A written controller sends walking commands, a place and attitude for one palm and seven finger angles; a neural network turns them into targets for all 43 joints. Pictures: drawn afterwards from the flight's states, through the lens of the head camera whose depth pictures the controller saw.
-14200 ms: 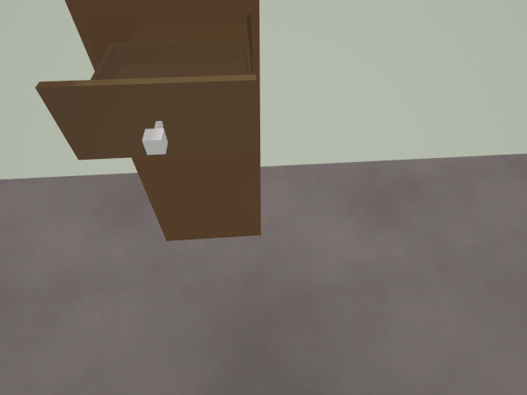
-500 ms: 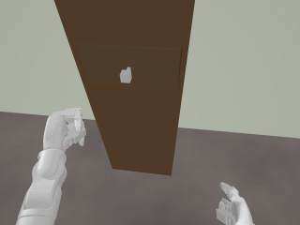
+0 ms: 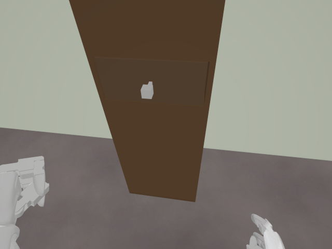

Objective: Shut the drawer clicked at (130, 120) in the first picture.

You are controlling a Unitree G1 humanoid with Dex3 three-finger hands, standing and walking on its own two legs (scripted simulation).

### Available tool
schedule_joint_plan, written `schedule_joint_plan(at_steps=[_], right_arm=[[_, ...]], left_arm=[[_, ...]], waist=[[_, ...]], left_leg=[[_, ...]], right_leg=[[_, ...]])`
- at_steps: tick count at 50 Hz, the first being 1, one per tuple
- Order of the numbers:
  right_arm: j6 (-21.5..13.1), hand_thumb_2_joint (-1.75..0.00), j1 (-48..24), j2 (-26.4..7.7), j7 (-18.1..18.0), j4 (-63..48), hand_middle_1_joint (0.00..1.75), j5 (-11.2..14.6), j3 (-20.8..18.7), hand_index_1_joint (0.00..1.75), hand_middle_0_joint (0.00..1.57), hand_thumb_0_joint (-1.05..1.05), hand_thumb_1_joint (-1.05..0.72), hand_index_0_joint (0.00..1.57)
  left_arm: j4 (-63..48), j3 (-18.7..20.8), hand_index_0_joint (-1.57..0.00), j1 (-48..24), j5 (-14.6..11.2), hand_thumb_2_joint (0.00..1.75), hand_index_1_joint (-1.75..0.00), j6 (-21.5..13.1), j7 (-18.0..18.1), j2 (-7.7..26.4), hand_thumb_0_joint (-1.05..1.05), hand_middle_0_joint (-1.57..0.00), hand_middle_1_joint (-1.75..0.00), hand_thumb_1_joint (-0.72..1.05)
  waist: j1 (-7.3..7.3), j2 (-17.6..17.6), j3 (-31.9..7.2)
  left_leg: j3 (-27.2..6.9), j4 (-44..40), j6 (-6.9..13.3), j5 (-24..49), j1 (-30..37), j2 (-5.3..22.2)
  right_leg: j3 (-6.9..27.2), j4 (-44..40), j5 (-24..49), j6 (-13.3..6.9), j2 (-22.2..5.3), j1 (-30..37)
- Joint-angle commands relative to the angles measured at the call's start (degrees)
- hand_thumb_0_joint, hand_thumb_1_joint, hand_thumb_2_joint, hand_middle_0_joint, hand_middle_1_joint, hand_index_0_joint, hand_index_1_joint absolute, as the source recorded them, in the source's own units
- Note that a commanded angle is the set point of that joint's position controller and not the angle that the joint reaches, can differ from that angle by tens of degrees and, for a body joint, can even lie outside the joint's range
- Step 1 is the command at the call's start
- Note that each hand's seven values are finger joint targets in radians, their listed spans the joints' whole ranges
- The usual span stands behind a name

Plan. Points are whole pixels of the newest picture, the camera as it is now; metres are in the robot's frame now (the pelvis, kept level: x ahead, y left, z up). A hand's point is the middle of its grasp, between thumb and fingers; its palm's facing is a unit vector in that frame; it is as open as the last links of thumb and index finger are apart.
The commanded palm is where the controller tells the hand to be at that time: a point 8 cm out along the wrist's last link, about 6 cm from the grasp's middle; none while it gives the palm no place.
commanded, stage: draw the hand back to the body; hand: left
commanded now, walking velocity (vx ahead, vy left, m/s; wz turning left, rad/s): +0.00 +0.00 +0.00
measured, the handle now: (148, 88) +0.59 +0.14 +0.09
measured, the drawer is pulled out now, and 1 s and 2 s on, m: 0.00 0.00 0.00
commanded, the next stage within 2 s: step back with the hand held close in 0.12 s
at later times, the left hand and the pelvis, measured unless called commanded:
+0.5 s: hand (56, 173) +0.20 +0.25 +0.15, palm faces +0.28 -0.83 -0.49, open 3.2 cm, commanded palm +0.14 +0.29 +0.17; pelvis +0.00 +0.02 +0.00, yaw -2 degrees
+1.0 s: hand (11, 226) +0.10 +0.27 +0.15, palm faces +0.37 -0.82 -0.44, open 3.2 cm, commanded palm +0.04 +0.31 +0.17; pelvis -0.09 +0.03 -0.02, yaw +0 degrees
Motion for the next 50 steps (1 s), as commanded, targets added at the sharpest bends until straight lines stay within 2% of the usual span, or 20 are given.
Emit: schedule_joint_plan(at_steps=[1,5,9,12,13,14,15,17,20,22,25,26,31,35,39,42,44,46,47,50], right_arm=[[-4.46,-0.9,-8.21,-5.66,-0.55,-9.03,0.3,-0.17,-1.8,0.3,0.2,0.0,-0.9,0.2],[-4.61,-0.9,-7.83,-5.7,-0.93,-8.65,0.3,-0.27,-1.8,0.3,0.2,0.0,-0.9,0.2],[-4.3,-0.9,-8.31,-5.27,-0.96,-9.14,0.3,-0.53,-1.54,0.3,0.2,0.0,-0.9,0.2],[-4.15,-0.9,-8.53,-5.04,-0.7,-9.17,0.3,-0.59,-1.23,0.3,0.2,0.0,-0.9,0.2],[-2.88,-0.9,-8.48,-6.67,-0.43,-11.35,0.3,-0.01,-1.47,0.3,0.2,0.0,-0.9,0.2],[-2.07,-0.9,-7.93,-6.0,-0.45,-9.93,0.3,-0.44,-1.69,0.3,0.2,0.0,-0.9,0.2],[-1.54,-0.9,-8.62,-6.3,-0.34,-10.49,0.3,-0.54,-1.86,0.3,0.2,0.0,-0.9,0.2],[-0.17,-0.9,-7.72,-6.36,0.09,-10.91,0.3,-0.55,-2.28,0.3,0.2,0.0,-0.9,0.2],[1.19,-0.9,-7.82,-6.84,0.16,-12.13,0.3,-0.34,-3.12,0.3,0.2,0.0,-0.9,0.2],[2.27,-0.9,-7.61,-6.45,0.26,-13.19,0.3,0.12,-3.61,0.3,0.2,0.0,-0.9,0.2],[3.3,-0.9,-8.54,-6.15,0.0,-14.54,0.3,0.37,-4.02,0.3,0.2,0.0,-0.9,0.2],[3.52,-0.9,-8.31,-5.85,-0.04,-15.0,0.3,0.56,-3.95,0.3,0.2,0.0,-0.9,0.2],[3.0,-0.9,-7.68,-6.09,-0.62,-15.67,0.3,0.65,-4.2,0.3,0.2,0.0,-0.9,0.2],[1.64,-0.9,-7.41,-6.81,-0.83,-15.33,0.3,0.3,-4.4,0.3,0.2,0.0,-0.9,0.2],[0.48,-0.9,-6.01,-6.81,-0.76,-14.95,0.3,0.5,-4.46,0.3,0.2,0.0,-0.9,0.2],[-0.05,-0.9,-5.01,-6.6,-0.65,-14.46,0.3,0.37,-4.6,0.3,0.2,0.0,-0.9,0.2],[-0.4,-0.9,-4.41,-6.59,-0.53,-13.97,0.3,0.16,-4.57,0.3,0.2,0.0,-0.9,0.2],[-0.93,-0.9,-4.32,-6.55,-0.73,-13.69,0.3,-0.07,-4.2,0.3,0.2,0.0,-0.9,0.2],[-1.3,-0.9,-4.56,-6.71,-0.87,-13.71,0.3,-0.21,-4.04,0.3,0.2,0.0,-0.9,0.2],[-2.92,-0.9,-5.91,-7.29,-1.46,-13.98,0.3,-0.07,-3.97,0.3,0.2,0.0,-0.9,0.2]], left_arm=[[-12.46,3.57,-1.4,-8.15,0.3,0.9,-1.6,-3.15,1.27,7.62,0.0,-1.4,-1.6,0.9],[-11.04,4.13,-1.4,-9.02,0.65,0.9,-1.6,-2.72,1.81,8.1,0.0,-1.4,-1.6,0.9],[-11.54,5.37,-1.4,-7.78,0.22,0.9,-1.6,-2.76,1.79,8.67,0.0,-1.4,-1.6,0.9],[-13.03,5.56,-1.4,-7.42,0.25,0.9,-1.6,-2.57,1.68,8.75,0.0,-1.4,-1.6,0.9],[-18.32,13.98,-1.4,-15.08,0.28,0.9,-1.6,-5.47,1.92,17.44,0.0,-1.4,-1.6,0.9],[-13.08,11.24,-1.4,-8.43,0.33,0.9,-1.6,-5.96,1.43,13.16,0.0,-1.4,-1.6,0.9],[-13.65,11.24,-1.4,-7.46,0.54,0.9,-1.6,-6.11,1.22,13.72,0.0,-1.4,-1.6,0.9],[-11.77,7.38,-1.4,-2.92,0.83,0.9,-1.6,-5.84,0.69,9.3,0.0,-1.4,-1.6,0.9],[-11.92,7.87,-1.4,1.0,0.97,0.9,-1.6,-5.78,0.78,9.62,0.0,-1.4,-1.6,0.9],[-12.9,9.41,-1.4,3.3,0.94,0.9,-1.6,-5.86,1.09,10.79,0.0,-1.4,-1.6,0.9],[-14.77,12.98,-1.4,5.52,0.44,0.9,-1.6,-6.06,1.61,13.93,0.0,-1.4,-1.6,0.9],[-15.5,12.48,-1.4,6.31,0.39,0.9,-1.6,-6.18,1.67,13.19,0.0,-1.4,-1.6,0.9],[-18.56,12.72,-1.4,6.21,0.68,0.9,-1.6,-7.14,2.39,13.66,0.0,-1.4,-1.6,0.9],[-17.61,12.64,-1.4,5.42,1.45,0.9,-1.6,-7.86,2.82,12.98,0.0,-1.4,-1.6,0.9],[-15.81,11.86,-1.4,3.55,2.14,0.9,-1.6,-9.0,3.15,11.65,0.0,-1.4,-1.6,0.9],[-15.5,11.13,-1.4,1.81,2.44,0.9,-1.6,-9.8,3.46,11.53,0.0,-1.4,-1.6,0.9],[-16.14,10.44,-1.4,0.64,2.5,0.9,-1.6,-10.48,3.84,11.63,0.0,-1.4,-1.6,0.9],[-18.17,10.04,-1.4,-0.28,2.57,0.9,-1.6,-11.25,4.24,11.73,0.0,-1.4,-1.6,0.9],[-18.23,10.48,-1.4,0.12,2.74,0.9,-1.6,-11.54,4.49,11.92,0.0,-1.4,-1.6,0.9],[-19.84,12.75,-1.4,0.15,3.88,0.9,-1.6,-12.66,4.82,12.73,0.0,-1.4,-1.6,0.9]], waist=[[-1.48,-2.19,1.53],[-1.1,-2.24,1.39],[-0.15,-3.53,-1.7],[0.12,0.35,-3.07],[-2.62,0.39,0.61],[-2.99,-1.85,0.54],[-2.79,-1.72,0.58],[-3.46,-2.12,-2.07],[-3.31,-0.69,-7.12],[-3.26,-2.59,-10.44],[-2.54,-4.18,-13.02],[-2.72,-3.83,-13.08],[-3.03,0.16,-11.12],[-2.95,2.45,-7.48],[-4.08,-2.02,-3.59],[-4.75,-7.49,-1.66],[-5.21,-8.42,-0.79],[-5.56,-5.92,-0.98],[-5.44,-3.77,-1.44],[-4.08,8.75,-4.82]], left_leg=[[-0.96,-3.83,0.64,8.17,-0.56,0.93],[-1.23,-3.96,0.64,7.27,-0.24,0.9],[-1.19,-3.66,0.68,10.14,-0.19,0.84],[-1.13,-3.57,0.15,12.85,-0.12,0.93],[-1.69,-2.2,1.83,8.58,-3.66,1.45],[-2.13,-1.2,1.77,8.68,-3.59,1.27],[-2.08,-0.8,1.66,10.09,-3.27,1.18],[-1.65,-0.76,1.29,14.99,-2.78,2.14],[-1.64,-0.98,1.22,24.26,-1.21,3.47],[-1.76,-0.52,1.3,28.84,-1.36,4.51],[-2.23,-0.13,1.32,31.36,-3.31,4.79],[-2.24,-0.05,1.36,31.12,-4.36,4.99],[-3.09,-1.22,1.96,24.02,-10.39,5.39],[-4.67,-4.68,3.66,9.91,-20.02,6.88],[-5.11,-4.36,4.33,-9.05,-28.33,5.75],[-4.74,0.62,3.44,-15.87,-25.51,2.88],[-4.78,3.93,2.79,-15.76,-20.94,1.91],[-6.33,1.9,2.7,-14.86,-18.3,2.72],[-7.88,-1.79,3.28,-15.58,-20.05,4.1],[-16.86,-15.44,6.92,-26.26,-36.27,12.76]], right_leg=[[-0.06,-4.57,3.67,-0.71,-0.54,-5.08],[-0.46,-4.31,2.63,-0.82,-0.57,-5.2],[-0.25,-3.17,5.8,-0.9,-0.86,-2.36],[-0.18,-2.38,8.67,-1.08,-0.95,-0.64],[7.4,-5.47,13.07,-1.22,-3.18,-5.99],[7.26,-5.59,14.66,-1.45,-4.5,-6.43],[7.74,-5.72,17.55,-1.56,-4.81,-6.93],[5.94,-3.24,21.72,-0.97,-4.82,-5.56],[3.57,0.36,26.22,-0.09,-3.86,-3.79],[2.62,2.83,28.54,0.43,-3.55,-2.14],[2.39,5.17,31.18,0.78,-3.55,-0.51],[2.56,5.97,31.14,0.79,-3.66,-0.09],[3.13,7.98,26.6,1.18,-3.17,-0.23],[3.21,11.01,17.05,1.6,-1.71,1.34],[6.62,9.79,11.86,0.8,-2.95,0.69],[10.76,1.11,-2.63,-0.59,-5.53,-8.25],[12.07,-3.66,-12.27,-1.57,-6.87,-15.47],[9.31,-3.06,-13.88,-1.18,-5.88,-18.2],[7.29,-0.25,-11.54,-0.33,-4.14,-15.81],[1.28,20.82,0.56,2.22,2.31,2.73]])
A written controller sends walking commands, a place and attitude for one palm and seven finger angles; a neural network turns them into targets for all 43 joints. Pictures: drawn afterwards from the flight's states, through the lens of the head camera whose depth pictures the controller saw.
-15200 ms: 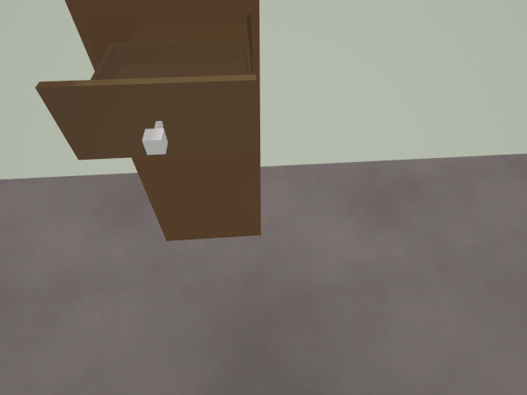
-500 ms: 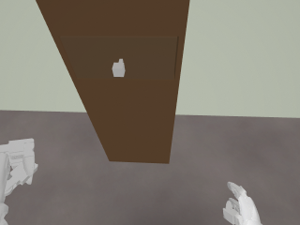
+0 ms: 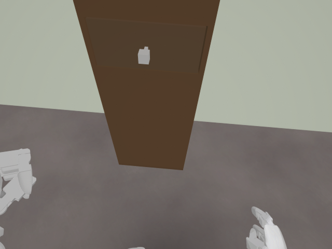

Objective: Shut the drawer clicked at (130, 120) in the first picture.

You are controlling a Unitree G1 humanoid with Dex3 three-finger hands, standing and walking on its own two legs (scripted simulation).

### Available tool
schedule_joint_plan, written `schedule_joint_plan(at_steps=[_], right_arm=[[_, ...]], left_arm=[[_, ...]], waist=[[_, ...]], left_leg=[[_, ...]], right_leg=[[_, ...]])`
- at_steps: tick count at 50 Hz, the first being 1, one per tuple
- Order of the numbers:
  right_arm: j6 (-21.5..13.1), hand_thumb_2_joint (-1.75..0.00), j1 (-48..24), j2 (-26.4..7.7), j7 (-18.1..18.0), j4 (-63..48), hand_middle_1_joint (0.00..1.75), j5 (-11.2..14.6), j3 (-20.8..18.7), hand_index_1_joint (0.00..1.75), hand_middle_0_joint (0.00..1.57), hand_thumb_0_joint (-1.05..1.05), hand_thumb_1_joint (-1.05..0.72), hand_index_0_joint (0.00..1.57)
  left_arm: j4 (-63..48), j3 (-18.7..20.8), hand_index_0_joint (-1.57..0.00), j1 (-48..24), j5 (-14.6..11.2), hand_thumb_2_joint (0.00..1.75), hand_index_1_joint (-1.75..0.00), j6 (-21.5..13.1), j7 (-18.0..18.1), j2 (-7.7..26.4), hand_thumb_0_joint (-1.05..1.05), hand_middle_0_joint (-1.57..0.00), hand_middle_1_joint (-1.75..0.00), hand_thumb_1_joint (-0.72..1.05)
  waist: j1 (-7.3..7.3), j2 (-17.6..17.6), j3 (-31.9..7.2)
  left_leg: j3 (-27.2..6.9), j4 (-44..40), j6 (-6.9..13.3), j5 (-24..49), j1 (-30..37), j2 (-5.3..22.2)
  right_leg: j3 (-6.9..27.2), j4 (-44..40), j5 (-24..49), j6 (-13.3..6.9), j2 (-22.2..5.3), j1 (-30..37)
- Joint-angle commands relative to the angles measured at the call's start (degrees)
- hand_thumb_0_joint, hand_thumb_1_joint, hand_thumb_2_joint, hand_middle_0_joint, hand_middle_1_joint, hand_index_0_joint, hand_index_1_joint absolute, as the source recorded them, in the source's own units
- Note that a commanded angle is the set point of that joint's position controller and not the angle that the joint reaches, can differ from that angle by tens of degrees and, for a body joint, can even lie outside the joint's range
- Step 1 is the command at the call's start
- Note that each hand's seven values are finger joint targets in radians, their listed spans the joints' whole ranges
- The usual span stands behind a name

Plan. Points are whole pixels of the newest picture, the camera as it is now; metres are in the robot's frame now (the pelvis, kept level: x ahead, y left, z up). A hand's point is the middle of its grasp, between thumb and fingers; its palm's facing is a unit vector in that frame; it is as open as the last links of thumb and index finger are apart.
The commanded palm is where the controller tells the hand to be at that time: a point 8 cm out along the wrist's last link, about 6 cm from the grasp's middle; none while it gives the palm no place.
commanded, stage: step back with the hand held close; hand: left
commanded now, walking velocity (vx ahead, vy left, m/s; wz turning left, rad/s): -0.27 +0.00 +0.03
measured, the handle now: (144, 53) +0.69 +0.12 +0.11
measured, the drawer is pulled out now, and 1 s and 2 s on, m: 0.00 0.00 0.00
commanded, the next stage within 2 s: stop stepping back and stand still in 0.52 s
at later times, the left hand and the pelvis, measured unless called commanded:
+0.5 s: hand out of the picture +0.10 +0.25 +0.18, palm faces +0.33 -0.81 -0.49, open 3.2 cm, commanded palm +0.02 +0.29 +0.19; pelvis -0.10 +0.00 +0.00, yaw +2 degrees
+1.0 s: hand out of the picture -0.01 +0.26 +0.19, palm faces +0.30 -0.86 -0.41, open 3.2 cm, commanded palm -0.07 +0.31 +0.19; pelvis -0.21 +0.04 +0.02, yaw -1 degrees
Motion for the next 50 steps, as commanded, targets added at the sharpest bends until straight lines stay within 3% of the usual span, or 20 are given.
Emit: schedule_joint_plan(at_steps=[1,5,9,11,13,18,22,25,28,29,30,31,33,35,37,38,39,40,44,50], right_arm=[[-5.3,-0.9,-5.58,-7.53,-1.03,-9.18,0.3,-0.32,-2.96,0.3,0.2,0.0,-0.9,0.2],[-6.74,-0.9,-5.6,-7.82,-0.43,-8.65,0.3,-0.46,-3.8,0.3,0.2,0.0,-0.9,0.2],[-7.34,-0.9,-5.06,-6.73,0.69,-5.6,0.3,-0.69,-3.2,0.3,0.2,0.0,-0.9,0.2],[-6.52,-0.9,-4.32,-4.9,0.96,-4.07,0.3,-0.49,-2.89,0.3,0.2,0.0,-0.9,0.2],[-5.78,-0.9,-4.3,-5.78,0.79,-4.7,0.3,0.46,-3.76,0.3,0.2,0.0,-0.9,0.2],[-4.62,-0.9,-8.11,-6.37,0.12,-7.39,0.3,0.31,-3.02,0.3,0.2,0.0,-0.9,0.2],[-5.58,-0.9,-8.88,-8.19,-0.18,-7.64,0.3,-0.98,-3.41,0.3,0.2,0.0,-0.9,0.2],[-5.7,-0.9,-7.89,-7.0,0.34,-6.85,0.3,-1.41,-3.95,0.3,0.2,0.0,-0.9,0.2],[-6.57,-0.9,-6.63,-6.04,1.38,-6.0,0.3,-0.69,-4.36,0.3,0.2,0.0,-0.9,0.2],[-6.21,-0.9,-5.23,-5.48,1.39,-4.96,0.3,-0.09,-4.53,0.3,0.2,0.0,-0.9,0.2],[-5.85,-0.9,-3.68,-5.04,1.56,-3.98,0.3,0.06,-4.49,0.3,0.2,0.0,-0.9,0.2],[-5.31,-0.9,-4.88,-4.78,1.86,-3.64,0.3,-0.67,-4.03,0.3,0.2,0.0,-0.9,0.2],[-4.1,-0.9,-4.34,-4.59,1.59,-3.48,0.3,-0.2,-4.16,0.3,0.2,0.0,-0.9,0.2],[-4.81,-0.9,-7.21,-4.97,0.2,-6.04,0.3,-0.2,-2.68,0.3,0.2,0.0,-0.9,0.2],[-6.44,-0.9,-6.09,-7.1,-1.49,-3.58,0.3,0.09,-1.91,0.3,0.2,0.0,-0.9,0.2],[-7.88,-0.9,-4.72,-7.81,-1.44,-4.0,0.3,0.0,-1.73,0.3,0.2,0.0,-0.9,0.2],[-9.3,-0.9,-2.56,-5.5,-1.3,-3.66,0.3,-0.66,-1.33,0.3,0.2,0.0,-0.9,0.2],[-9.86,-0.9,-2.31,-6.0,-1.35,-3.97,0.3,-0.39,-1.86,0.3,0.2,0.0,-0.9,0.2],[-10.38,-0.9,-4.72,-4.79,1.06,-4.18,0.3,-0.9,-1.56,0.3,0.2,0.0,-0.9,0.2],[-7.75,-0.9,-5.55,-5.42,1.22,-4.73,0.3,-1.59,-1.27,0.3,0.2,0.0,-0.9,0.2]], left_arm=[[-14.45,9.46,-1.4,-1.82,0.89,0.9,-1.6,-4.88,1.7,11.02,0.0,-1.4,-1.6,0.9],[-11.17,10.83,-1.4,0.37,1.09,0.9,-1.6,-5.57,0.99,11.12,0.0,-1.4,-1.6,0.9],[-11.61,7.45,-1.4,-0.1,-1.66,0.9,-1.6,-6.64,-0.52,9.79,0.0,-1.4,-1.6,0.9],[-11.77,7.1,-1.4,-2.08,-2.08,0.9,-1.6,-7.44,-0.09,10.91,0.0,-1.4,-1.6,0.9],[-12.18,6.68,-1.4,-2.18,-2.13,0.9,-1.6,-6.77,-0.11,11.51,0.0,-1.4,-1.6,0.9],[-14.96,9.91,-1.4,1.49,-3.02,0.9,-1.6,-6.7,-0.67,14.96,0.0,-1.4,-1.6,0.9],[-13.16,11.64,-1.4,1.27,-2.7,0.9,-1.6,-7.23,-1.06,13.82,0.0,-1.4,-1.6,0.9],[-12.1,12.4,-1.4,2.2,-3.04,0.9,-1.6,-6.94,-1.35,13.79,0.0,-1.4,-1.6,0.9],[-14.42,9.71,-1.4,3.42,-4.66,0.9,-1.6,-6.34,-0.99,12.77,0.0,-1.4,-1.6,0.9],[-14.8,9.35,-1.4,2.8,-4.56,0.9,-1.6,-6.43,-0.68,13.37,0.0,-1.4,-1.6,0.9],[-16.05,9.54,-1.4,2.57,-4.28,0.9,-1.6,-6.27,0.06,14.09,0.0,-1.4,-1.6,0.9],[-17.71,8.55,-1.4,-1.59,-3.24,0.9,-1.6,-6.23,0.57,14.8,0.0,-1.4,-1.6,0.9],[-12.04,6.49,-1.4,-3.21,-2.04,0.9,-1.6,-3.12,-0.4,11.5,0.0,-1.4,-1.6,0.9],[-15.6,5.87,-1.4,-9.6,-1.94,0.9,-1.6,-1.81,-0.69,12.65,0.0,-1.4,-1.6,0.9],[-12.49,5.35,-1.4,-8.32,-2.14,0.9,-1.6,-1.91,0.04,10.67,0.0,-1.4,-1.6,0.9],[-13.84,5.25,-1.4,-9.59,-1.42,0.9,-1.6,-2.51,0.73,10.81,0.0,-1.4,-1.6,0.9],[-15.13,5.01,-1.4,-12.6,-0.47,0.9,-1.6,-3.12,1.47,11.42,0.0,-1.4,-1.6,0.9],[-14.01,5.32,-1.4,-12.6,-0.43,0.9,-1.6,-3.43,1.79,12.07,0.0,-1.4,-1.6,0.9],[-20.68,5.76,-1.4,-2.56,-1.23,0.9,-1.6,-1.95,1.05,10.85,0.0,-1.4,-1.6,0.9],[-15.41,7.09,-1.4,8.58,-0.92,0.9,-1.6,0.89,1.8,11.25,0.0,-1.4,-1.6,0.9]], waist=[[0.53,12.81,-7.17],[0.57,9.0,-4.0],[-0.28,2.95,-2.9],[-0.94,-3.48,-10.97],[-1.09,-9.58,-18.13],[-0.25,3.22,-10.98],[0.37,17.47,-4.59],[1.23,14.05,-8.43],[1.32,7.28,-12.57],[0.01,-1.14,-12.15],[-0.87,-9.08,-11.6],[-0.04,-12.07,-6.33],[-0.61,-15.21,-5.63],[-1.51,-10.83,-0.57],[-1.21,10.97,0.33],[-0.51,22.1,-1.45],[-0.66,20.9,-2.88],[-0.75,11.07,-2.68],[-0.45,6.69,-8.96],[0.26,14.92,-3.6]], left_leg=[[-18.39,-25.35,4.75,-28.54,-19.88,15.35],[-15.96,-21.43,5.47,-27.43,-23.58,15.37],[-9.05,-12.5,-0.12,-10.15,-2.31,8.29],[-1.63,-2.85,-2.73,10.57,13.37,4.53],[0.86,0.37,-2.3,17.1,19.16,3.03],[-4.63,-7.58,-1.33,8.68,16.29,6.63],[-16.99,-30.45,1.65,-29.26,-13.01,15.6],[-14.27,-30.67,0.14,-27.21,-14.82,16.74],[-4.86,-17.03,-4.38,-13.84,4.35,10.37],[-0.22,-2.4,-6.22,-7.94,14.21,5.32],[-1.54,14.15,-6.91,-5.04,21.06,1.38],[-2.47,25.86,-6.91,-10.11,12.67,-1.14],[-4.9,32.49,-5.84,-11.1,4.98,1.05],[-3.31,12.29,-4.86,-9.3,10.3,3.58],[-6.6,-15.59,-3.75,-5.47,11.91,5.79],[-18.83,-21.06,-1.08,-2.11,11.4,15.28],[-25.17,-23.09,1.77,-1.9,11.25,19.48],[-24.38,-21.86,3.13,2.65,12.45,19.55],[-19.92,-24.84,-0.85,-8.4,13.79,17.13],[-8.86,-33.46,-4.29,-27.03,0.29,11.79]], right_leg=[[-0.17,17.01,-1.97,0.28,3.35,22.07],[1.56,14.1,-6.39,-0.17,3.86,23.34],[5.53,-5.98,-0.7,-2.72,0.25,6.34],[10.02,-8.54,20.65,-2.01,-6.41,0.58],[6.97,-6.94,37.14,3.2,-6.43,3.62],[3.85,-7.11,5.33,0.75,-0.66,-1.44],[-1.36,8.53,-12.32,-1.51,7.27,17.77],[-2.81,13.72,-16.91,-3.14,7.15,21.52],[-2.59,-3.14,-20.53,-4.65,2.54,7.33],[5.63,-13.93,-21.45,-6.18,-4.18,-5.13],[20.57,-23.81,-23.62,-9.69,-15.66,-19.22],[23.18,-24.84,-13.94,-12.79,-21.51,-18.56],[12.33,-18.84,-14.65,-11.34,-16.66,-14.94],[5.48,-12.84,-13.13,-7.08,-10.38,-13.63],[2.27,2.56,-12.13,-3.35,-3.48,-6.59],[0.6,12.74,-17.5,-1.76,-0.21,-7.16],[1.97,19.75,-21.53,-1.48,0.32,-7.22],[2.11,20.1,-19.06,-1.14,0.83,-6.7],[1.69,22.38,-12.17,-0.54,-0.3,-2.12],[-9.08,10.58,-14.72,-2.14,4.45,10.65]])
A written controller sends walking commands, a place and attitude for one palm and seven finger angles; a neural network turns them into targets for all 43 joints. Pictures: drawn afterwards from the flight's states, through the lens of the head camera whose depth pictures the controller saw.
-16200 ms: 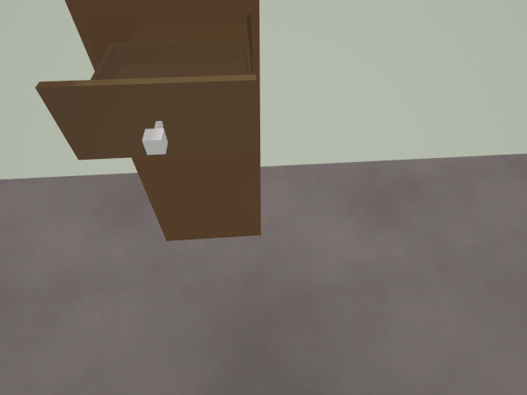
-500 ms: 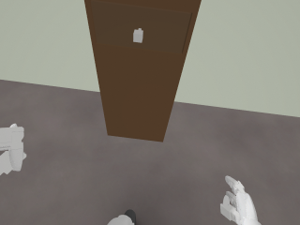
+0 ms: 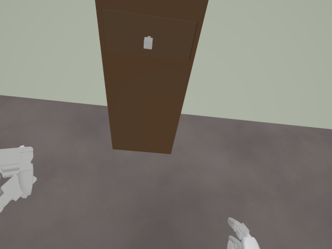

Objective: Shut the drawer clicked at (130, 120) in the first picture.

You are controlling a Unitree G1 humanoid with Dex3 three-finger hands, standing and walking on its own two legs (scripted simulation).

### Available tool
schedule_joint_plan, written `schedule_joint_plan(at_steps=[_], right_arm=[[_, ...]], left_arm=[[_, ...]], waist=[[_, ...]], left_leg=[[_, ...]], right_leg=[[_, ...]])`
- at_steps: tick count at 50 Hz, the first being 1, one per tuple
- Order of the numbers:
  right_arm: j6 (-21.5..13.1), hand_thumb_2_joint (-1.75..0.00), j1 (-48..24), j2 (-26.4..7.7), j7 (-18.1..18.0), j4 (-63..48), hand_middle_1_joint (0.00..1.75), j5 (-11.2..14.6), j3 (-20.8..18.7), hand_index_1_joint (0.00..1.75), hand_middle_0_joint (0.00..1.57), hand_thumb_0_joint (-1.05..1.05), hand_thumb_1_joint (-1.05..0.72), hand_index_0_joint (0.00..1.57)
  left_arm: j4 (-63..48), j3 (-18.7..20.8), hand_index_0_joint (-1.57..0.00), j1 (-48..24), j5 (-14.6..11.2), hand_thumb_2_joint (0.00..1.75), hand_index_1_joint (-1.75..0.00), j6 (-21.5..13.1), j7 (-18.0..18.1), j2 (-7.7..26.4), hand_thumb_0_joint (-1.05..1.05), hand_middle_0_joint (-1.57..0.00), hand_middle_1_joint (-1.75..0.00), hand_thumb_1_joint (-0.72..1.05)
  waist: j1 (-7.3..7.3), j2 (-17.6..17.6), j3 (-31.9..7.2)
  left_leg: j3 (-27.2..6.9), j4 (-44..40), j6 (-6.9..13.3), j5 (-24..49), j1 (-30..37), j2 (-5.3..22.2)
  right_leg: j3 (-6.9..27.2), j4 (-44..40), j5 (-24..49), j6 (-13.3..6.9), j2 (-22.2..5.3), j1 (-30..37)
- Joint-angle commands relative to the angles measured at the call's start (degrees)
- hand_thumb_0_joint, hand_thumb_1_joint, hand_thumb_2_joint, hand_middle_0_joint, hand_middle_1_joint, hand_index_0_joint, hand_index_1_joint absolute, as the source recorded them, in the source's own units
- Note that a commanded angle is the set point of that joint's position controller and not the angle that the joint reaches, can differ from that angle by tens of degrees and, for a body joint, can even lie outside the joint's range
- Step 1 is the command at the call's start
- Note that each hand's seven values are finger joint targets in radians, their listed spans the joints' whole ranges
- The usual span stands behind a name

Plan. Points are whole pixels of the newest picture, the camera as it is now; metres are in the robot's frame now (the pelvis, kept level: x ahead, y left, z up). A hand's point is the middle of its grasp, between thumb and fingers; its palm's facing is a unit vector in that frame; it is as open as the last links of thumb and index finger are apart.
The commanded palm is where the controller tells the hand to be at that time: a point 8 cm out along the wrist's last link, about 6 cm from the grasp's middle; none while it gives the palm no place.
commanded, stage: stop stepping back and stand still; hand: left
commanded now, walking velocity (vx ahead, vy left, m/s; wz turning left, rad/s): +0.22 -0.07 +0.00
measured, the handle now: (148, 41) +0.89 +0.10 +0.09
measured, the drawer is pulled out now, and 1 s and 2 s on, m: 0.00 0.00 0.00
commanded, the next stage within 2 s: let the arm hang, fingers relaxed in 0.34 s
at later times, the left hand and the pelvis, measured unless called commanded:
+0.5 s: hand (52, 184) +0.21 +0.23 +0.10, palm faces +0.31 -0.84 -0.44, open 3.2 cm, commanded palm none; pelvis -0.01 +0.00 -0.03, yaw +0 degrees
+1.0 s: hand out of the picture -0.06 +0.16 -0.18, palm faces +0.11 -0.97 -0.23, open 5.1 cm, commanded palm none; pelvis -0.02 -0.03 -0.01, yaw +4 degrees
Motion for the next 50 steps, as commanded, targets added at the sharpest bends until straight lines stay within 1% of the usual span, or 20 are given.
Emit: schedule_joint_plan(at_steps=[1,5,7,9,11,16,19,21,22,24,27,29,30,31,32,34,38,40,42,50], right_arm=[[-0.96,-0.9,-8.37,-11.35,-1.72,-9.17,0.3,-0.35,-4.79,0.3,0.2,0.0,-0.9,0.2],[1.41,-0.9,-7.63,-11.1,-2.95,-8.37,0.3,-0.34,-5.27,0.3,0.2,0.0,-0.9,0.2],[2.42,-0.9,-6.87,-10.7,-2.6,-8.03,0.3,0.0,-5.38,0.3,0.2,0.0,-0.9,0.2],[1.3,-0.9,-7.82,-11.39,-2.19,-7.73,0.3,-0.03,-4.88,0.3,0.2,0.0,-0.9,0.2],[0.23,-0.9,-6.05,-12.54,-2.2,-6.79,0.3,1.84,-6.74,0.3,0.2,0.0,-0.9,0.2],[-0.53,-0.9,-9.39,-10.94,-3.84,-6.59,0.3,0.86,-4.86,0.3,0.2,0.0,-0.9,0.2],[-1.44,-0.9,-7.47,-12.56,-4.05,-7.17,0.3,0.79,-5.58,0.3,0.2,0.0,-0.9,0.2],[-1.4,-0.9,-6.59,-13.37,-3.68,-8.37,0.3,1.34,-5.62,0.3,0.2,0.0,-0.9,0.2],[-0.49,-0.9,-1.74,-24.21,1.94,4.83,0.3,-0.06,-8.27,0.3,0.2,0.0,-0.9,0.2],[4.68,-0.9,-0.21,-17.4,1.24,2.08,0.3,0.54,-7.06,0.3,0.2,0.0,-0.9,0.2],[5.27,-0.9,-1.32,-16.85,0.9,1.64,0.3,-1.3,-6.29,0.3,0.2,0.0,-0.9,0.2],[6.85,-0.9,-5.82,-15.86,1.15,2.24,0.3,-0.74,-5.53,0.3,0.2,0.0,-0.9,0.2],[7.78,-0.9,-7.83,-14.02,1.27,2.31,0.3,0.1,-4.96,0.3,0.2,0.0,-0.9,0.2],[8.91,-0.9,-8.3,-10.81,1.44,2.29,0.3,0.74,-4.89,0.3,0.2,0.0,-0.9,0.2],[9.83,-0.9,-7.63,-11.0,1.88,3.39,0.3,0.05,-5.44,0.3,0.2,0.0,-0.9,0.2],[11.01,-0.9,-5.78,-11.04,2.28,6.94,0.3,-0.19,-5.93,0.3,0.2,0.0,-0.9,0.2],[10.42,-0.9,-0.78,-7.55,1.64,12.77,0.3,-0.26,-5.85,0.3,0.2,0.0,-0.9,0.2],[9.63,-0.9,2.78,-6.5,1.32,15.78,0.3,0.18,-5.45,0.3,0.2,0.0,-0.9,0.2],[8.0,-0.9,4.15,-8.52,0.54,17.89,0.3,0.0,-5.25,0.3,0.2,0.0,-0.9,0.2],[8.29,-0.9,2.26,-7.92,-0.63,23.09,0.3,0.67,-4.62,0.3,0.2,0.0,-0.9,0.2]], left_arm=[[-6.69,6.07,-1.4,4.91,-0.56,0.9,-1.6,-1.18,1.95,6.74,0.0,-1.4,-1.6,0.9],[-3.06,5.74,-1.4,-0.02,-0.6,0.9,-1.6,1.03,2.16,7.22,0.0,-1.4,-1.6,0.9],[-5.32,7.16,-1.4,-3.66,-1.0,0.9,-1.6,0.52,1.37,10.26,0.0,-1.4,-1.6,0.9],[-7.92,9.59,-1.4,-8.18,-1.32,0.9,-1.6,-1.49,1.63,13.13,0.0,-1.4,-1.6,0.9],[-1.38,4.35,-1.4,-8.23,-1.19,0.9,-1.6,-1.81,1.21,6.17,0.0,-1.4,-1.6,0.9],[-4.13,3.77,-1.4,-10.26,-0.09,0.9,-1.6,-3.16,1.86,7.04,0.0,-1.4,-1.6,0.9],[-5.86,4.42,-1.4,-11.13,-0.12,0.9,-1.6,-4.2,1.92,7.19,0.0,-1.4,-1.6,0.9],[-6.77,6.78,-1.4,-9.46,-0.16,0.9,-1.6,-5.03,1.98,8.37,0.0,-1.4,-1.6,0.9],[40.5,-13.93,-1.4,-12.87,5.02,0.9,-1.6,6.77,-6.21,-3.26,0.0,-1.4,-1.6,0.9],[41.53,-14.28,-1.32,-11.9,3.13,0.9,-1.51,12.96,-6.97,-7.73,0.0,-1.32,-1.51,0.9],[50.28,-16.74,-1.2,-15.95,2.95,0.9,-1.38,12.83,-7.45,-7.71,0.0,-1.2,-1.38,0.9],[58.43,-16.86,-1.12,-14.42,2.86,0.9,-1.3,13.11,-7.73,-6.85,0.0,-1.12,-1.3,0.9],[62.05,-16.71,-1.08,-14.54,2.91,0.9,-1.25,12.99,-7.62,-3.95,0.0,-1.08,-1.25,0.9],[64.46,-16.42,-1.04,-15.22,3.1,0.9,-1.21,12.64,-7.61,-0.2,0.0,-1.04,-1.21,0.9],[66.33,-16.43,-1.0,-19.72,3.2,0.9,-1.17,12.99,-7.69,2.03,0.0,-1.0,-1.17,0.9],[70.01,-17.12,-0.92,-26.01,3.13,0.9,-1.08,13.35,-7.52,0.75,0.0,-0.92,-1.08,0.9],[79.82,-16.66,-0.76,-22.75,2.92,0.9,-0.91,11.71,-6.76,-5.49,0.0,-0.76,-0.91,0.9],[83.98,-17.16,-0.68,-22.09,2.45,0.9,-0.82,11.42,-6.51,-5.98,0.0,-0.68,-0.82,0.9],[87.2,-18.15,-0.6,-17.95,1.42,0.9,-0.73,11.45,-6.7,-8.74,0.0,-0.6,-0.73,0.9],[98.17,-19.65,-0.28,-19.07,1.65,0.9,-0.39,11.55,-6.69,-8.09,0.0,-0.28,-0.39,0.9]], waist=[[2.14,17.21,-1.12],[1.63,8.13,-1.63],[1.75,-5.52,-2.05],[2.18,-7.71,-0.97],[0.97,-7.78,-2.69],[2.17,1.67,5.33],[1.81,8.47,3.57],[2.35,13.34,-0.43],[-2.96,16.96,0.61],[-1.16,12.69,-3.57],[0.95,1.34,-7.29],[4.57,-3.07,-7.4],[5.78,-8.71,-5.92],[5.18,-14.67,-2.72],[3.74,-13.99,2.61],[1.3,-5.77,7.16],[1.03,0.6,4.13],[0.47,1.58,-1.18],[2.47,11.24,-5.82],[2.4,4.96,0.55]], left_leg=[[-9.95,-18.31,-2.83,-33.46,-8.5,10.02],[-4.4,-2.28,-2.5,-26.37,-9.33,4.65],[-1.78,22.02,-2.03,-14.55,-11.23,0.52],[-2.34,35.74,-3.36,-14.51,-20.26,0.33],[-4.34,32.34,-3.23,-13.25,-17.71,1.2],[3.23,13.93,-1.25,-9.24,-3.18,-0.19],[-3.26,5.83,1.13,-7.28,6.81,3.04],[-15.72,4.64,5.67,8.32,10.3,11.12],[-18.74,11.61,8.13,34.97,6.2,12.51],[-20.16,6.51,10.55,50.73,5.6,16.28],[-18.9,7.44,10.38,27.48,4.29,15.94],[-12.31,8.05,5.5,6.18,-6.15,10.97],[-8.0,10.99,1.63,-10.05,-12.16,5.16],[-4.85,17.97,-1.81,-22.2,-14.13,-1.09],[-3.46,24.75,-2.7,-23.47,-12.97,-2.31],[-3.48,33.36,-2.41,-22.01,-9.06,-1.88],[-3.2,25.11,-2.15,-18.52,-7.79,-0.22],[-3.66,10.05,-1.95,-10.87,-0.29,0.33],[-12.88,4.05,1.39,11.68,7.61,7.52],[-8.08,0.33,0.35,3.38,4.72,5.63]], right_leg=[[-6.65,-7.6,-5.44,-1.28,2.79,11.11],[-2.82,-26.66,-4.09,-3.92,-0.95,17.9],[17.96,-35.87,-2.79,-8.85,-16.49,11.1],[21.51,-33.55,16.47,-14.02,-22.8,13.07],[17.31,-29.44,12.43,-12.14,-19.21,14.32],[8.84,-26.97,7.47,-8.39,-14.86,2.78],[5.55,-16.84,8.96,-3.51,-9.19,-1.19],[1.08,-6.89,10.68,1.67,-3.18,-2.7],[-1.72,5.72,11.63,1.15,-5.24,-8.54],[2.92,15.72,-14.1,2.25,-2.48,-8.76],[3.94,7.91,-14.38,1.33,-3.98,-4.24],[1.52,-6.44,-1.93,0.97,-3.7,10.04],[4.87,-16.03,1.61,0.62,-5.85,14.28],[18.17,-28.74,-8.49,-1.71,-14.77,8.78],[26.47,-35.92,-20.1,-6.08,-20.81,-1.19],[23.84,-36.55,-22.51,-9.1,-19.02,-10.46],[15.41,-28.44,11.62,-10.4,-15.32,3.38],[10.88,-21.05,24.73,-8.54,-13.83,9.25],[5.27,-16.11,20.4,-3.34,-7.28,7.13],[4.63,-23.71,18.86,-2.84,-7.58,11.44]])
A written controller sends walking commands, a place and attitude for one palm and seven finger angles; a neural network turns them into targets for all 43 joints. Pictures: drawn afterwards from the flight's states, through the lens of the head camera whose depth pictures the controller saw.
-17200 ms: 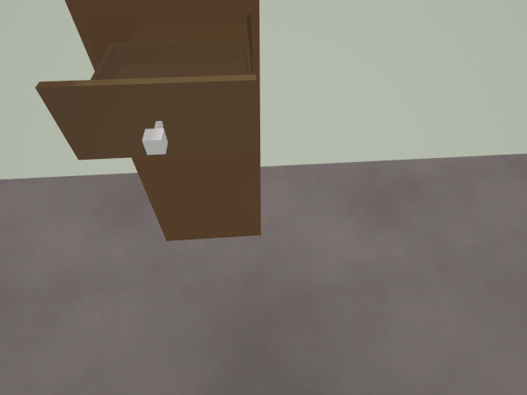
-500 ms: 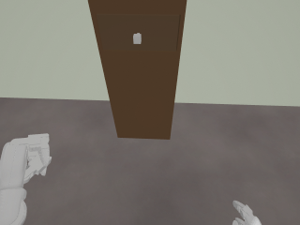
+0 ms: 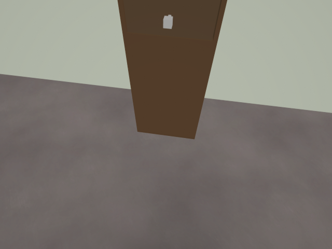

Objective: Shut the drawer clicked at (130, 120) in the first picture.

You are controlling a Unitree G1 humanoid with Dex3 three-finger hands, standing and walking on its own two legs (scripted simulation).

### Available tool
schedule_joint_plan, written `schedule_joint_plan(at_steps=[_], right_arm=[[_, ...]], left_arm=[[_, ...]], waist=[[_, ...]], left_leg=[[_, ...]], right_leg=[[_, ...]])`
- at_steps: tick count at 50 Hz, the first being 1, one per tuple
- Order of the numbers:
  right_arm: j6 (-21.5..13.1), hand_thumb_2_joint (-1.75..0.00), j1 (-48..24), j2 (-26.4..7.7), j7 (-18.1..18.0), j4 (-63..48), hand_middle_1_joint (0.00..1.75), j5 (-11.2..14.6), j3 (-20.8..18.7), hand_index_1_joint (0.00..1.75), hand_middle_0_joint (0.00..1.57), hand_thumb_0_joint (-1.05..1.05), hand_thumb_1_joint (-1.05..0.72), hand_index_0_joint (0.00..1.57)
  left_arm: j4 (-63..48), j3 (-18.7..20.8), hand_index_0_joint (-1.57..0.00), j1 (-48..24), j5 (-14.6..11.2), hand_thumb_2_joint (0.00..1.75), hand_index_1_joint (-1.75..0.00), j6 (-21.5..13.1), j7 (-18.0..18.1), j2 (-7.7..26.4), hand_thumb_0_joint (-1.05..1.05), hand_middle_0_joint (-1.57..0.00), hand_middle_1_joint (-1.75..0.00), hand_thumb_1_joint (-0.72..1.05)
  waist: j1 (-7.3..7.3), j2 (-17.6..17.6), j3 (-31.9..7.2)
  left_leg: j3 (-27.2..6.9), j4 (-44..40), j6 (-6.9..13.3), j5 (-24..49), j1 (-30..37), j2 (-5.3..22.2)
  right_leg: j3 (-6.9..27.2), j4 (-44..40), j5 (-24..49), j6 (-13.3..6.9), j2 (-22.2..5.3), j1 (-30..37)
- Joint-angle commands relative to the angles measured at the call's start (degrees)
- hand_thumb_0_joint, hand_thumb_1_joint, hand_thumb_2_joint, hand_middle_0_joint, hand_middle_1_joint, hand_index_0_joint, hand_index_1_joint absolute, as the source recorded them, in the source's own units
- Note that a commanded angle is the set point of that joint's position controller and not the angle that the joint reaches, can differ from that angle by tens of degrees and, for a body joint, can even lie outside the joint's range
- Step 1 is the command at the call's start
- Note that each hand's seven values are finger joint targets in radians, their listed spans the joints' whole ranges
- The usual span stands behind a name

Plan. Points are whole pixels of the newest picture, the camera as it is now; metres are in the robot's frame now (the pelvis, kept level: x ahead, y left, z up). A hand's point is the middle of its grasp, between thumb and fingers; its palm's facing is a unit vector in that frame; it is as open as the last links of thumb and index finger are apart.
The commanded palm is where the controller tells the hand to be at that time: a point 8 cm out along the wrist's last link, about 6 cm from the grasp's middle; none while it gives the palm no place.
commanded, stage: let the arm hang, fingers relaxed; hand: left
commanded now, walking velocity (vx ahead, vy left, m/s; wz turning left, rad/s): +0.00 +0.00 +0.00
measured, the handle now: (168, 20) +0.92 +0.06 +0.10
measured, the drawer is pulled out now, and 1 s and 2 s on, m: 0.00 0.00 0.00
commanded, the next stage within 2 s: look to check the result in 0.54 s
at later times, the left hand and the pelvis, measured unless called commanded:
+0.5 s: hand out of the picture -0.01 +0.17 -0.17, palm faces +0.01 -0.98 -0.20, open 7.3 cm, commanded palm none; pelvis -0.01 +0.00 +0.00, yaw -1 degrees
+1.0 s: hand out of the picture +0.01 +0.18 -0.17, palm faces -0.01 -0.97 -0.22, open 7.4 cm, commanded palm none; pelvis -0.01 +0.00 +0.01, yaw -2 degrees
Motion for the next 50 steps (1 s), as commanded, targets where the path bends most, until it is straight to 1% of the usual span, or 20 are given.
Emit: schedule_joint_plan(at_steps=[1,2,4,7,9,10,17,20,24,25,28,30,32,33,38,40,43,46,47,50], right_arm=[[-1.64,-0.9,1.1,-5.29,-0.31,-0.87,0.3,0.16,-0.67,0.3,0.2,0.0,-0.9,0.2],[-1.59,-0.9,1.31,-5.12,-0.25,-0.34,0.3,0.15,-0.67,0.3,0.2,0.0,-0.9,0.2],[-1.47,-0.9,1.27,-4.98,-0.17,0.68,0.3,0.03,-0.62,0.3,0.2,0.0,-0.9,0.2],[-1.44,-0.9,1.9,-4.75,-0.06,2.09,0.3,-0.1,-0.55,0.3,0.2,0.0,-0.9,0.2],[-1.45,-0.9,2.05,-4.79,-0.01,2.54,0.3,-0.2,-0.59,0.3,0.2,0.0,-0.9,0.2],[-1.48,-0.9,2.13,-4.99,0.03,2.65,0.3,-0.12,-0.66,0.3,0.2,0.0,-0.9,0.2],[-1.84,-0.9,2.79,-4.16,-0.05,3.71,0.3,-0.15,-0.46,0.3,0.2,0.0,-0.9,0.2],[-1.89,-0.9,3.04,-4.72,-0.08,3.86,0.3,-0.05,-0.69,0.3,0.2,0.0,-0.9,0.2],[-1.9,-0.9,3.57,-4.29,-0.11,4.42,0.3,-0.11,-0.63,0.3,0.2,0.0,-0.9,0.2],[-1.9,-0.9,3.81,-4.91,-0.11,4.33,0.3,-0.01,-0.77,0.3,0.2,0.0,-0.9,0.2],[-1.78,-0.9,4.27,-4.45,-0.09,4.63,0.3,-0.16,-0.77,0.3,0.2,0.0,-0.9,0.2],[-1.87,-0.9,4.19,-5.26,-0.11,4.51,0.3,-0.07,-1.03,0.3,0.2,0.0,-0.9,0.2],[-1.86,-0.9,4.35,-4.85,-0.06,4.63,0.3,-0.15,-0.99,0.3,0.2,0.0,-0.9,0.2],[-1.79,-0.9,4.18,-5.06,-0.05,4.56,0.3,-0.19,-1.02,0.3,0.2,0.0,-0.9,0.2],[-1.8,-0.9,3.64,-5.87,0.0,4.46,0.3,-0.2,-1.28,0.3,0.2,0.0,-0.9,0.2],[-1.77,-0.9,3.38,-6.6,0.02,4.15,0.3,-0.1,-1.45,0.3,0.2,0.0,-0.9,0.2],[-1.81,-0.9,2.56,-6.92,0.05,4.05,0.3,-0.21,-1.44,0.3,0.2,0.0,-0.9,0.2],[-1.89,-0.9,1.71,-7.61,0.08,3.83,0.3,-0.21,-1.65,0.3,0.2,0.0,-0.9,0.2],[-1.92,-0.9,1.43,-7.86,0.08,3.88,0.3,-0.23,-1.6,0.3,0.2,0.0,-0.9,0.2],[-2.04,-0.9,0.35,-8.96,0.11,3.41,0.3,-0.09,-1.81,0.3,0.2,0.0,-0.9,0.2]], left_arm=[[0.08,-0.03,-0.24,0.14,0.0,0.9,-0.34,-1.72,0.2,4.38,0.0,-0.24,-0.34,0.9],[0.88,-0.19,-0.2,0.06,0.05,0.9,-0.3,-1.68,0.2,4.11,0.0,-0.2,-0.3,0.9],[2.19,-0.24,-0.2,0.24,0.14,0.9,-0.3,-1.58,0.23,3.56,0.0,-0.2,-0.3,0.9],[3.61,-0.3,-0.2,0.32,0.21,0.9,-0.3,-1.63,0.28,2.99,0.0,-0.2,-0.3,0.9],[4.03,-0.22,-0.2,0.29,0.25,0.9,-0.3,-1.66,0.33,2.79,0.0,-0.2,-0.3,0.9],[4.14,-0.14,-0.2,0.56,0.31,0.9,-0.3,-1.73,0.39,3.09,0.0,-0.2,-0.3,0.9],[4.71,0.07,-0.2,0.3,0.12,0.9,-0.3,-2.19,0.47,2.82,0.0,-0.2,-0.3,0.9],[4.67,0.17,-0.2,0.42,0.12,0.9,-0.3,-2.35,0.55,3.29,0.0,-0.2,-0.3,0.9],[4.82,0.25,-0.2,0.12,0.02,0.9,-0.3,-2.36,0.58,3.27,0.0,-0.2,-0.3,0.9],[4.61,0.34,-0.2,0.02,0.07,0.9,-0.3,-2.45,0.62,3.8,0.0,-0.2,-0.3,0.9],[4.72,0.47,-0.2,-0.43,0.04,0.9,-0.3,-2.3,0.61,3.63,0.0,-0.2,-0.3,0.9],[4.49,0.65,-0.2,-0.44,0.09,0.9,-0.3,-2.41,0.62,4.22,0.0,-0.2,-0.3,0.9],[4.47,0.71,-0.2,-0.78,0.07,0.9,-0.3,-2.36,0.57,4.26,0.0,-0.2,-0.3,0.9],[4.56,0.71,-0.2,-0.92,0.08,0.9,-0.3,-2.36,0.56,4.31,0.0,-0.2,-0.3,0.9],[4.27,0.87,-0.2,-1.7,0.12,0.9,-0.3,-2.46,0.49,5.17,0.0,-0.2,-0.3,0.9],[4.12,0.99,-0.2,-1.96,0.18,0.9,-0.3,-2.56,0.48,5.79,0.0,-0.2,-0.3,0.9],[4.1,1.02,-0.2,-2.84,0.16,0.9,-0.3,-2.58,0.37,6.15,0.0,-0.2,-0.3,0.9],[4.12,1.12,-0.2,-3.42,0.21,0.9,-0.3,-2.74,0.35,6.58,0.0,-0.2,-0.3,0.9],[3.94,1.14,-0.2,-3.93,0.2,0.9,-0.3,-2.7,0.28,6.79,0.0,-0.2,-0.3,0.9],[3.81,1.31,-0.2,-4.25,0.26,0.9,-0.3,-2.93,0.23,7.72,0.0,-0.2,-0.3,0.9]], waist=[[-0.93,1.4,-3.03],[-1.11,1.3,-1.86],[-1.16,1.01,0.75],[-1.36,-0.84,1.84],[-1.36,-0.49,2.63],[-1.25,0.2,2.25],[-1.24,0.23,1.06],[-1.19,0.12,1.19],[-1.23,-0.14,0.93],[-1.25,0.13,1.03],[-1.37,-0.37,1.95],[-1.3,0.54,1.23],[-1.32,0.14,1.33],[-1.35,-0.52,1.8],[-1.54,0.34,1.5],[-1.57,-0.16,1.34],[-1.61,0.77,1.55],[-1.74,-0.08,0.32],[-1.71,1.02,0.67],[-1.62,0.25,-0.42]], left_leg=[[-6.3,-8.13,1.06,9.46,1.45,7.59],[-6.47,-8.97,1.03,6.89,1.08,7.36],[-6.68,-10.43,1.04,2.57,0.1,7.12],[-6.44,-11.2,0.9,-0.56,-0.36,6.74],[-6.44,-11.58,0.94,-1.92,-0.59,6.49],[-6.39,-11.46,0.95,-1.76,-0.51,6.47],[-5.36,-10.56,0.78,1.98,0.32,6.36],[-5.34,-10.38,0.82,2.8,0.73,6.46],[-5.25,-10.4,0.77,2.97,0.8,6.47],[-5.25,-10.26,0.78,3.28,0.79,6.6],[-5.36,-10.82,0.77,1.04,-0.08,6.47],[-5.36,-10.56,0.86,1.5,0.47,6.57],[-5.32,-10.78,0.85,0.6,-0.04,6.5],[-5.41,-10.74,0.86,0.14,-0.06,6.38],[-5.33,-10.44,0.85,0.48,0.66,6.43],[-5.3,-10.09,0.86,0.8,0.9,6.46],[-5.42,-10.46,0.82,0.54,0.8,6.59],[-5.39,-10.06,0.81,2.05,1.95,6.72],[-5.42,-10.39,0.75,1.77,1.71,6.83],[-5.39,-9.9,0.7,3.9,2.62,6.91]], right_leg=[[6.61,-5.89,7.21,-0.51,-6.61,2.7],[6.92,-6.65,5.28,-0.51,-6.53,2.05],[7.24,-7.71,2.1,-0.47,-6.4,0.58],[7.34,-8.43,-0.35,-0.39,-6.42,-0.22],[7.75,-8.79,-1.61,-0.39,-6.4,-1.05],[7.83,-8.75,-1.57,-0.44,-6.31,-0.97],[8.15,-8.77,1.1,-0.59,-6.82,0.19],[8.22,-8.66,1.37,-0.78,-6.66,-0.19],[8.2,-8.63,1.77,-0.86,-6.8,0.31],[8.32,-8.59,1.76,-0.95,-6.58,0.23],[8.43,-8.93,-0.14,-0.98,-6.58,-0.09],[8.56,-8.84,0.06,-1.13,-6.47,0.02],[8.55,-9.11,-0.76,-1.11,-6.7,0.28],[8.73,-9.35,-1.53,-1.15,-6.64,-0.27],[9.0,-9.72,-1.79,-1.31,-6.78,-0.69],[9.29,-9.87,-1.88,-1.38,-6.69,-0.79],[9.36,-10.15,-1.94,-1.4,-6.87,-0.74],[9.45,-10.25,-0.82,-1.47,-7.03,-0.34],[9.5,-10.23,-0.77,-1.44,-6.98,-0.3],[9.5,-10.15,1.46,-1.41,-7.06,0.44]])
